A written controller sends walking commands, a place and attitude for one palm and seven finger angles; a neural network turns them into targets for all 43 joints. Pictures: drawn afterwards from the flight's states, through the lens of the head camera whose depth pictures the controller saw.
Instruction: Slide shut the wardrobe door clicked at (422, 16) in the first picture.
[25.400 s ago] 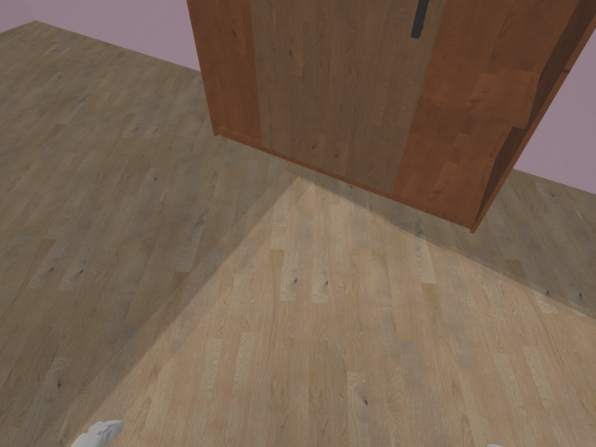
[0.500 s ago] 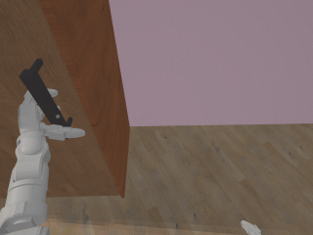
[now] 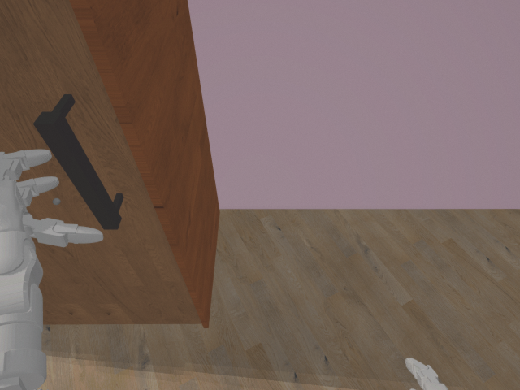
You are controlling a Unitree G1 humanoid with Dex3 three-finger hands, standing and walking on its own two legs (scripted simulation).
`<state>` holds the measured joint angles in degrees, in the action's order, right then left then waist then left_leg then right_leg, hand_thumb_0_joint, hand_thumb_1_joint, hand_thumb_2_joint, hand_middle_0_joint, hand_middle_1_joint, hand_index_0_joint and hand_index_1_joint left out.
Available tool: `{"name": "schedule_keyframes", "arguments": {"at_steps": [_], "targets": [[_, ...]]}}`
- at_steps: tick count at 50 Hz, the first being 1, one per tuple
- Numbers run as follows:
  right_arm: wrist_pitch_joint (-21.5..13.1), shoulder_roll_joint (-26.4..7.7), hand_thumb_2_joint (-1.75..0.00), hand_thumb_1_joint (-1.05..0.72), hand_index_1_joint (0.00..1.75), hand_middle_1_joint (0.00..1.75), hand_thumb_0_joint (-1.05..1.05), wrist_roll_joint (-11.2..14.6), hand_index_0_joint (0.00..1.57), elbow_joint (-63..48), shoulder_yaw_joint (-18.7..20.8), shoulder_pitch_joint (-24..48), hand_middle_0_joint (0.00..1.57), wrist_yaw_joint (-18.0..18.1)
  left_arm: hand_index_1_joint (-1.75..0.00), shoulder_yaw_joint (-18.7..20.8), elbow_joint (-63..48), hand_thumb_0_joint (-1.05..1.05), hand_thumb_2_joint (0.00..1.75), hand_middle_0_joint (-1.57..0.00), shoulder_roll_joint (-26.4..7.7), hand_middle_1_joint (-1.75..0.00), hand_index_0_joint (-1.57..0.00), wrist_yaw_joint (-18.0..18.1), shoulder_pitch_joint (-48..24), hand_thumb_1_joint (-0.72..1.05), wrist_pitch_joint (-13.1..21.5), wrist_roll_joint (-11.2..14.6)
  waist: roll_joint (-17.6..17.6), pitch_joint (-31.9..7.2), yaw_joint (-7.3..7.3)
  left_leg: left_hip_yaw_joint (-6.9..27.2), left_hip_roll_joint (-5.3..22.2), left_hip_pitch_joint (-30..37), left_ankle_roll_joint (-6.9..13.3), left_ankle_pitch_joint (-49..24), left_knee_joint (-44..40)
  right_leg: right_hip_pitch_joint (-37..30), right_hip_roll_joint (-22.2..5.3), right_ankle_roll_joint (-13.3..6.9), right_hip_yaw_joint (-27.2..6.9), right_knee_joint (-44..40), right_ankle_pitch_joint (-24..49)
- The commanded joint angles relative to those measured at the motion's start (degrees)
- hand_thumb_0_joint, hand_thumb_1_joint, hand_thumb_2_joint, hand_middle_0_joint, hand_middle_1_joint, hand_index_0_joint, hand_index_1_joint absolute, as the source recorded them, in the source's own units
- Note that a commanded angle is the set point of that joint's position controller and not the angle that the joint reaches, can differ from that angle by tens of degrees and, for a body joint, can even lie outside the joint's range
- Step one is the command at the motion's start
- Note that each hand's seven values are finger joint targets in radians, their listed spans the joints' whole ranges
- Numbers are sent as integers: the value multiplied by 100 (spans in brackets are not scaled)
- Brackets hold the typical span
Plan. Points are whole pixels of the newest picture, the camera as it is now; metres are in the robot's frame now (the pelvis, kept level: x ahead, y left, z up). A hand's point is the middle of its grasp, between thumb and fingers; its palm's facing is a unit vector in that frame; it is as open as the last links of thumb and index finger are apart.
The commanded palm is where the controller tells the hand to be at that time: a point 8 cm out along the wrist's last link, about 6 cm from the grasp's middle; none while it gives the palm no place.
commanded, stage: slip the hand off the handle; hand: left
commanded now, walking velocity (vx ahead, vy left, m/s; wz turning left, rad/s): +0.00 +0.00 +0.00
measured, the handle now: (91, 169) +0.39 +0.30 +0.12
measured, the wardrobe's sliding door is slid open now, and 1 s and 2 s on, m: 0.00 0.00 0.00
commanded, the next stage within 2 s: draw the hand back to the body in 0.96 s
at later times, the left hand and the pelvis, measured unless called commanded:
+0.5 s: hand (42, 212) +0.32 +0.35 +0.11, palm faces +0.43 -0.87 -0.23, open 14.6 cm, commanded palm +0.26 +0.39 +0.12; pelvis -0.01 +0.02 -0.01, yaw -2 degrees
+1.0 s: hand (11, 276) +0.22 +0.34 +0.10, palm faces +0.49 -0.84 -0.24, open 14.7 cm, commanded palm +0.18 +0.38 +0.12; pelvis -0.01 +0.02 +0.00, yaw +1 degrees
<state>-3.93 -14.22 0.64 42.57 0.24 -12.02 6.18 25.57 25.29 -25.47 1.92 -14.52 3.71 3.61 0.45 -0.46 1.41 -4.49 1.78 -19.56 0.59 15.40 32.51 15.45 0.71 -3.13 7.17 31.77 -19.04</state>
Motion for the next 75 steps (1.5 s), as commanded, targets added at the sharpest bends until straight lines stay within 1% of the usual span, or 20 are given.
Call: {"name": "schedule_keyframes", "arguments": {"at_steps": [1,7,10,12,17,24,27,32,35,37,41,44,53,54,55,58,63,66,70,75], "targets": [[-224,-927,-90,-90,30,30,0,92,20,-592,256,29,20,124,-115,349,-545,0,20,-25,-1830,-115,-25,-333,-2058,-55,324,166,56,-1194,-236,317,-154,648,140,-1159,-192,97,-78,394,-694,-493,1733],[-289,-928,-90,-90,30,30,0,45,20,-576,246,-138,20,82,-115,738,-258,0,20,-25,-2415,-115,-25,-367,-2472,-55,756,93,389,-1607,-124,394,-168,509,147,-1093,-41,97,-62,353,-750,-315,1561],[-311,-964,-90,-90,30,30,0,23,20,-567,244,-251,20,53,-115,698,-58,0,20,-25,-2476,-115,-25,-352,-2640,-55,989,15,440,-1569,-221,420,-152,406,160,-934,45,308,-16,344,-731,-255,1298],[-303,-1014,-90,-90,30,30,0,35,20,-562,250,-320,20,40,-115,987,318,0,20,-25,-2814,-115,-25,-405,-2421,-55,1014,20,359,-1578,-135,413,-159,193,163,-806,42,225,-38,358,-757,-229,1224],[-320,-990,-90,-90,30,30,0,103,20,-788,289,-250,20,-23,-115,562,-348,0,20,-25,-2225,-115,-25,-621,-1784,-55,974,192,822,-1893,-16,440,-139,636,152,-1224,34,189,54,277,-634,-137,1424],[-413,-1000,-90,-90,30,30,0,129,20,-974,326,-50,20,-84,-115,1067,-1206,0,20,-25,-2030,-115,-25,-375,-101,-55,755,531,157,-1438,206,524,-88,478,153,-1249,-120,157,117,288,-472,-153,1299],[-431,-952,-90,-90,30,30,0,134,20,-986,273,138,20,-54,-115,1060,-1639,0,20,-25,-2019,-115,-25,-239,-310,-55,661,484,366,-1116,135,529,-72,404,134,-936,-235,315,109,283,-482,-229,955],[-581,-865,-90,-90,30,30,0,61,20,-973,212,315,20,40,-115,557,-2684,0,20,-25,-1595,-115,-25,-157,-311,-55,719,314,994,-1237,6,670,-12,927,101,-965,-307,484,160,226,-437,-267,769],[-693,-845,-90,-90,30,30,0,46,20,-943,174,409,20,104,-115,169,-2990,0,20,-25,-1177,-115,-25,-222,-115,-55,725,357,817,-1191,-76,824,30,1111,69,-830,-392,540,177,221,-372,-291,697],[-754,-843,-90,-90,30,30,0,76,20,-913,156,468,20,138,-115,70,-2912,0,20,-25,-999,-115,-25,-276,97,-55,612,453,645,-1073,-20,918,40,1093,28,-622,-523,516,148,226,-345,-343,629],[-794,-812,-90,-90,30,30,0,148,20,-909,111,559,20,159,-115,337,-2656,0,20,-25,-1018,-115,-25,-300,868,-55,221,594,201,-843,182,853,-6,890,7,-468,-712,237,113,221,-318,-548,596],[-809,-741,-90,-90,30,30,0,131,20,-1008,87,680,20,137,-115,386,-3155,0,20,-25,-1007,-115,-25,-238,983,-55,61,538,401,-1007,274,753,-42,1062,-12,-889,-721,-3,99,211,-320,-604,852],[-844,-665,-90,-90,30,30,0,47,20,-828,73,682,20,144,-115,671,-3441,0,20,-25,-1180,-115,-25,-270,1090,-55,447,535,511,-703,134,577,-95,1076,19,-1042,-640,-4,85,228,-400,-753,970],[-866,-654,-90,-90,30,30,0,55,20,-831,63,727,20,153,-115,560,-3435,0,20,-25,-1064,-115,-25,-337,1117,-55,474,567,621,-676,134,563,-116,1092,27,-980,-636,23,74,231,-412,-767,925],[-900,-703,-90,-90,30,30,0,170,20,-810,33,724,20,201,-115,218,-3318,0,20,-25,-640,-115,-25,-838,1058,-55,363,1196,509,-741,-41,555,-116,1218,27,-876,-621,-172,48,232,-438,-838,1026],[-1023,-755,-90,-90,30,30,0,223,20,-828,26,800,20,318,-115,747,-3421,0,20,-25,-1393,-115,-25,-1394,925,-55,266,1500,602,-981,108,547,-156,1267,86,-1031,-596,-414,3,262,-520,-869,1350],[-1185,-826,-90,-90,30,30,0,307,20,-938,-19,758,20,320,-115,851,-2954,0,20,-25,-1606,-115,-25,-2220,1178,-55,126,1887,292,-687,103,578,-159,1068,103,-1022,-599,-488,-40,332,-580,-863,1575],[-1305,-851,-90,-90,30,30,0,354,20,-1139,-17,758,20,240,-115,994,-2903,0,20,-25,-1683,-115,-25,-2717,1615,-55,98,2170,305,-809,175,593,-160,1013,106,-1173,-443,-671,-148,449,-806,-801,1981],[-1335,-871,-90,-90,30,30,0,394,20,-1284,42,682,20,108,-115,1577,-2694,0,20,-25,-1925,-115,-25,-2717,1978,-55,-36,2368,-106,-757,287,638,-127,569,50,-913,-198,-678,-366,703,-1168,-784,1948],[-1378,-841,-90,-90,30,30,0,449,20,-1469,49,755,20,45,-113,1239,-3210,0,22,-25,-1443,-113,-25,-2432,2098,-51,-130,2354,169,-567,237,580,-95,555,-1,-615,-58,-363,-461,799,-1416,-857,1405]]}}
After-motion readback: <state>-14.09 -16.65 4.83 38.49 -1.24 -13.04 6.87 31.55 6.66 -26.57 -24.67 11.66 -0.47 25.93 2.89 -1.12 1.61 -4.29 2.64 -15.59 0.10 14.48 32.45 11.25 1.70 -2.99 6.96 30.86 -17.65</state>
